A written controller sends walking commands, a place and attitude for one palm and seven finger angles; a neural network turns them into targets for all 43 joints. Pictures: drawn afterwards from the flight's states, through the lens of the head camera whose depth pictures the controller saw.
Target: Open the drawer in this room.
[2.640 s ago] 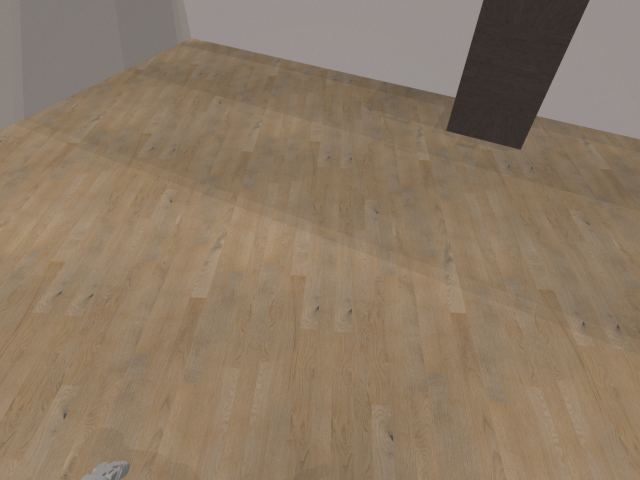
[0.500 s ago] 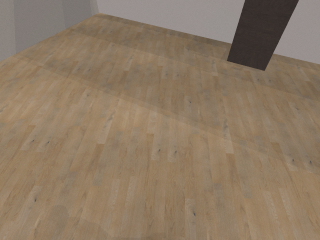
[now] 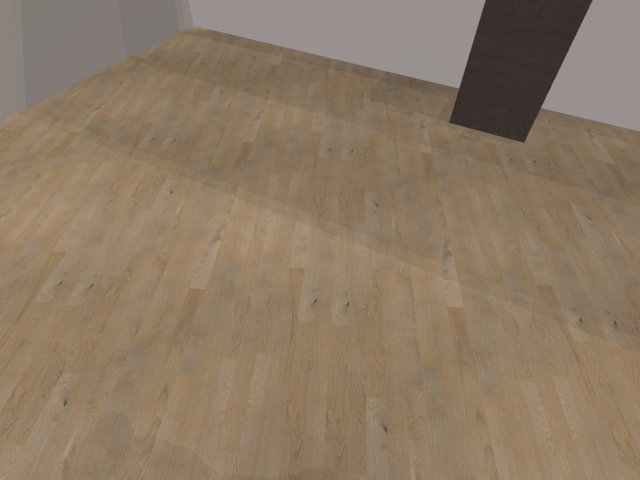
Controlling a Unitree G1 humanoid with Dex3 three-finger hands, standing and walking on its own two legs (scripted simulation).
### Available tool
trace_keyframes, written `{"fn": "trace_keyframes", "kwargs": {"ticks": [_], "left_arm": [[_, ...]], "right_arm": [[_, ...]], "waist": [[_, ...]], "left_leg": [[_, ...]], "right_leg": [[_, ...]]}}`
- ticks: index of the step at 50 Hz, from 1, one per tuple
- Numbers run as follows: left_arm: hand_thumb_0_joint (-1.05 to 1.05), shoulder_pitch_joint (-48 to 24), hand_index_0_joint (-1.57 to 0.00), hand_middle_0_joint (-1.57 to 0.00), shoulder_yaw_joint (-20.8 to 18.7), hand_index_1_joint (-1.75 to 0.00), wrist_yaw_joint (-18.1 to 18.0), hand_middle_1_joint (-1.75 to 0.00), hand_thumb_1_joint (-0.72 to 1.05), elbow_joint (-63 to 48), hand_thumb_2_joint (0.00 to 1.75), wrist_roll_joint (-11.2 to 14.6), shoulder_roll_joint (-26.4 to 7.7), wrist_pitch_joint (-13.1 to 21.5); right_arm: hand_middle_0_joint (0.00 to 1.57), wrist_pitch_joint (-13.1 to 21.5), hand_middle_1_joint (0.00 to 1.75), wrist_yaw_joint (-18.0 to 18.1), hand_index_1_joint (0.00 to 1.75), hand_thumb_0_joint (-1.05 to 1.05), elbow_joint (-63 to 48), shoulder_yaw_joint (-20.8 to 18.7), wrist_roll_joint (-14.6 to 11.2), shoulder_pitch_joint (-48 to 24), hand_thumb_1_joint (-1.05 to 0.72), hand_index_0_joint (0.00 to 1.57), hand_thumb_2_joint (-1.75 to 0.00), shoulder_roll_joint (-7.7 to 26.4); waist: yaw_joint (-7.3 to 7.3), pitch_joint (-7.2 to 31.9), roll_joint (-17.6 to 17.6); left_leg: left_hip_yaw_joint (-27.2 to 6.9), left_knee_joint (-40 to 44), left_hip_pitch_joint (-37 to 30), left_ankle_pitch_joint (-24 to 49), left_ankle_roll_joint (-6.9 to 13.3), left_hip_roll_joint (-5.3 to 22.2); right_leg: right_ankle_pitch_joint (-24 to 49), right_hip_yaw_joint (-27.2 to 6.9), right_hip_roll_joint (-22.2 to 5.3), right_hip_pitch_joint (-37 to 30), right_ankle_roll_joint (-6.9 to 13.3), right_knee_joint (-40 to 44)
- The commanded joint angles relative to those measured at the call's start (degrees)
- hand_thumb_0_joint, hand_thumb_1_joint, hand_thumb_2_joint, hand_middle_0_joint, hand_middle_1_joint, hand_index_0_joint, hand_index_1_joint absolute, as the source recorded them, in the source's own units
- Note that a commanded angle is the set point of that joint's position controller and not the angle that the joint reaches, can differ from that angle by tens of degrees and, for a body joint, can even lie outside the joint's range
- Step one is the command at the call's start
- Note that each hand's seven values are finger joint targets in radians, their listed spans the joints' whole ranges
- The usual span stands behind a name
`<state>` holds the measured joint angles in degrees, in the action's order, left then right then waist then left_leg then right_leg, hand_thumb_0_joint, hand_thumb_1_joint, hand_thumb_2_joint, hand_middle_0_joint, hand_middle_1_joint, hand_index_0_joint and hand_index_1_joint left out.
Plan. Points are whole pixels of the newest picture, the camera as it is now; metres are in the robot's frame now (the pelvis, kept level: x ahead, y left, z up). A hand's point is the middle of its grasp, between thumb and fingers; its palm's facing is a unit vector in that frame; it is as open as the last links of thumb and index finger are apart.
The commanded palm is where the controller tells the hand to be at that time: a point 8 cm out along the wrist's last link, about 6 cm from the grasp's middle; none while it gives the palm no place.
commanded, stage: stand and wait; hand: left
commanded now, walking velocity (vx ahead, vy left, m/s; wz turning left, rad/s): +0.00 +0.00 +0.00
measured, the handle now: out of the picture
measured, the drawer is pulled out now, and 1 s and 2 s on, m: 0.00 0.00 0.00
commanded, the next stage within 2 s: turn or walk to find it in 0.38 s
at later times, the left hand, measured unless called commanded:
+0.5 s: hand out of the picture +0.07 +0.25 -0.16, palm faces -0.03 -0.94 -0.34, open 7.4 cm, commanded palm none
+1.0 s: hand out of the picture +0.06 +0.19 -0.18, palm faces -0.10 -0.97 -0.20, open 7.4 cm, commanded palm none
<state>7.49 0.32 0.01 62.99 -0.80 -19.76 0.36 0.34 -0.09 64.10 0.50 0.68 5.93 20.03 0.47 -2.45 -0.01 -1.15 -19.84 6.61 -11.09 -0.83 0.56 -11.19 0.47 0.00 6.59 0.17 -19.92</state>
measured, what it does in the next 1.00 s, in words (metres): stands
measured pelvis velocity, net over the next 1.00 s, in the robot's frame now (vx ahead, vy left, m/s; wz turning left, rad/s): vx -0.01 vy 0.01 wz -0.08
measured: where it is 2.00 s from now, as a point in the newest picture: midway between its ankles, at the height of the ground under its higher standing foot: outside the picture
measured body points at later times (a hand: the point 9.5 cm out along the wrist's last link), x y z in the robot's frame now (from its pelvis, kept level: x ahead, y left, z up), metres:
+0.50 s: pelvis +0.00 +0.01 +0.00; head +0.01 +0.01 +0.45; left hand +0.08 +0.30 -0.14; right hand +0.08 -0.29 -0.13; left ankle +0.00 +0.13 -0.75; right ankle +0.00 -0.12 -0.75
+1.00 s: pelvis -0.01 +0.01 -0.01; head +0.00 +0.01 +0.44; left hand +0.06 +0.24 -0.16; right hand -0.04 -0.23 -0.16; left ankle +0.00 +0.13 -0.75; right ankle +0.00 -0.12 -0.75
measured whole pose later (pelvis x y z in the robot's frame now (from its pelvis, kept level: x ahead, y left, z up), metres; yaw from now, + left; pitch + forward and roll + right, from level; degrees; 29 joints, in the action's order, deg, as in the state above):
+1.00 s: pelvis -0.01 +0.01 -0.01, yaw -5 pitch -1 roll +0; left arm 11.0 0.2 -0.6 60.4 -1.0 -11.5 -1.0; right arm -0.2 0.7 65.2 -0.7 0.7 14.9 11.1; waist -0.8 -2.4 -0.9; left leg 3.4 -27.9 11.9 -14.9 -0.2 1.6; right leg -13.2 -4.1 1.2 13.7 -0.4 -28.1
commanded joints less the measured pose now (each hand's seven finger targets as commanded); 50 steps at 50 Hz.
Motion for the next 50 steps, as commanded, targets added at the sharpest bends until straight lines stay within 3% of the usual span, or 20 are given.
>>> {"fn": "trace_keyframes", "kwargs": {"ticks": [1,18,21,25,31,34,37,38,41,44,50], "left_arm": [[0.0,-2.08,-0.2,-0.2,-2.45,-0.3,-0.5,-0.3,0.9,-3.64,0.9,0.21,-11.96,1.34],[0.0,-1.87,-0.2,-0.2,-2.36,-0.3,-0.51,-0.3,0.9,-3.57,0.9,0.2,-11.97,1.34],[0.0,-2.45,-0.2,-0.2,-2.54,-0.3,-0.45,-0.3,0.9,-3.92,0.9,0.16,-11.96,1.03],[0.0,0.77,-0.2,-0.2,-1.64,-0.3,-0.83,-0.3,0.9,-3.98,0.9,0.23,-5.38,-1.14],[0.0,2.86,-0.2,-0.2,-2.43,-0.3,-0.46,-0.3,0.9,-6.64,0.9,-0.22,-3.97,-2.12],[0.0,4.84,-0.2,-0.2,-2.45,-0.3,-0.66,-0.3,0.9,-6.85,0.9,-0.42,-3.89,-1.67],[0.0,4.76,-0.2,-0.2,-2.74,-0.3,-1.01,-0.3,0.9,-6.94,0.9,-0.37,-5.26,-1.03],[0.0,4.43,-0.2,-0.2,-2.65,-0.3,-1.15,-0.3,0.9,-7.0,0.9,-0.25,-5.37,-0.94],[0.0,3.15,-0.2,-0.2,-2.45,-0.3,-1.21,-0.3,0.9,-7.2,0.9,-0.05,-3.4,-0.81],[0.0,3.85,-0.2,-0.2,-2.39,-0.3,-1.23,-0.3,0.9,-6.63,0.9,-0.02,-1.56,-0.61],[0.0,4.73,-0.2,-0.2,-2.67,-0.3,-1.25,-0.3,0.9,-5.04,0.9,-0.08,-1.9,0.05]], "right_arm": [[0.2,1.48,0.3,0.86,0.3,0.0,-3.47,-2.33,-0.31,-2.83,-0.9,0.2,-0.9,11.7],[0.2,1.66,0.3,0.87,0.3,0.0,-3.49,-2.32,-0.42,-2.61,-0.9,0.2,-0.9,11.86],[0.2,1.58,0.3,1.08,0.3,0.0,-3.39,-2.52,-0.29,-2.28,-0.9,0.2,-0.9,11.76],[0.2,0.19,0.3,1.57,0.3,0.0,-3.26,-1.67,-0.11,2.16,-0.9,0.2,-0.9,4.74],[0.2,-0.49,0.3,2.1,0.3,0.0,-6.16,-3.31,-0.07,2.52,-0.9,0.2,-0.9,5.7],[0.2,-0.39,0.3,1.81,0.3,0.0,-6.87,-3.31,-0.22,2.0,-0.9,0.2,-0.9,3.82],[0.2,-0.52,0.3,1.62,0.3,0.0,-6.41,-2.95,-0.34,4.49,-0.9,0.2,-0.9,0.61],[0.2,-0.72,0.3,1.56,0.3,0.0,-5.86,-2.86,-0.37,5.46,-0.9,0.2,-0.9,0.07],[0.2,-0.27,0.3,1.45,0.3,0.0,-3.95,-2.77,-0.24,8.03,-0.9,0.2,-0.9,-0.83],[0.2,0.59,0.3,1.46,0.3,0.0,-3.1,-2.89,-0.18,7.82,-0.9,0.2,-0.9,-0.27],[0.2,1.52,0.3,1.65,0.3,0.0,-2.13,-3.35,-0.27,7.16,-0.9,0.2,-0.9,1.42]], "waist": [[-0.24,3.39,-0.21],[-0.16,4.55,0.2],[-0.33,3.36,0.34],[-0.8,3.27,0.57],[-0.4,2.83,3.4],[0.23,3.59,0.7],[-1.03,3.93,-6.97],[-1.29,2.79,-8.15],[-1.93,2.26,-5.75],[-0.9,1.74,-0.35],[0.06,1.11,3.06]], "left_leg": [[-4.95,2.92,-0.61,7.64,1.91,6.1],[-5.12,2.99,-1.05,9.41,2.03,6.35],[-4.27,2.65,-1.21,8.7,1.88,6.64],[-1.36,-0.77,-1.35,10.14,0.72,7.21],[-2.57,-1.44,0.75,8.6,3.34,10.85],[-0.81,-4.34,4.38,3.06,2.38,8.35],[2.64,-9.76,5.35,-3.7,0.14,3.41],[2.66,-10.15,4.76,-5.59,-0.12,2.88],[1.17,-6.91,2.08,-2.54,0.43,4.05],[-1.71,-2.67,4.01,-0.64,1.57,6.51],[-3.43,0.79,6.13,-2.39,2.56,7.48]], "right_leg": [[6.41,-6.32,-7.26,0.37,1.38,3.97],[7.82,-5.73,-7.17,-0.62,1.24,3.41],[8.54,-6.51,-6.88,0.7,1.36,3.13],[12.83,-7.07,-6.13,3.94,0.44,-1.47],[8.42,-5.44,-2.78,8.59,-0.39,-9.54],[9.2,-8.89,-4.27,6.35,0.52,-7.0],[6.94,-17.03,-9.57,7.4,3.5,-0.57],[4.44,-17.72,-10.22,9.39,4.21,1.15],[-0.63,-14.13,-7.31,11.73,3.15,0.67],[-0.12,-9.88,-4.14,9.75,1.38,-2.54],[1.91,-7.83,-3.67,6.69,1.2,-3.48]]}}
